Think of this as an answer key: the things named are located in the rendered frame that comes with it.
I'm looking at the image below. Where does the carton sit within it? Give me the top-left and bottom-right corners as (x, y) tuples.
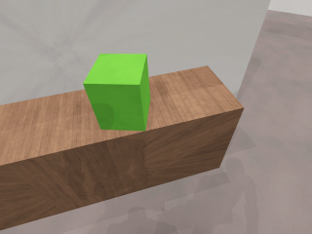
(83, 54), (151, 132)

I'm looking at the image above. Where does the pedestal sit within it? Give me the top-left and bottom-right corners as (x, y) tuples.
(0, 65), (245, 231)

